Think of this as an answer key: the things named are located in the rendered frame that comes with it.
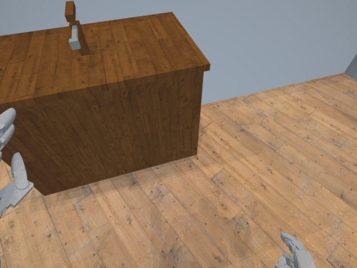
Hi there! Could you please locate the right robot hand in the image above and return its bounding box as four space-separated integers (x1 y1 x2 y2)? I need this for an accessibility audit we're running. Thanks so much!
274 232 317 268

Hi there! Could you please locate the left robot hand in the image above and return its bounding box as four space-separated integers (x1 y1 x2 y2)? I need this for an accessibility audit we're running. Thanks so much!
0 108 33 218

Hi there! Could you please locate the counter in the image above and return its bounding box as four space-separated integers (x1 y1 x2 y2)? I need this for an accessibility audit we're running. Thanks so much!
0 1 210 196

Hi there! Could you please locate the tap lever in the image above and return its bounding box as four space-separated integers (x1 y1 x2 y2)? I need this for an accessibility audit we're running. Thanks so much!
69 25 81 50

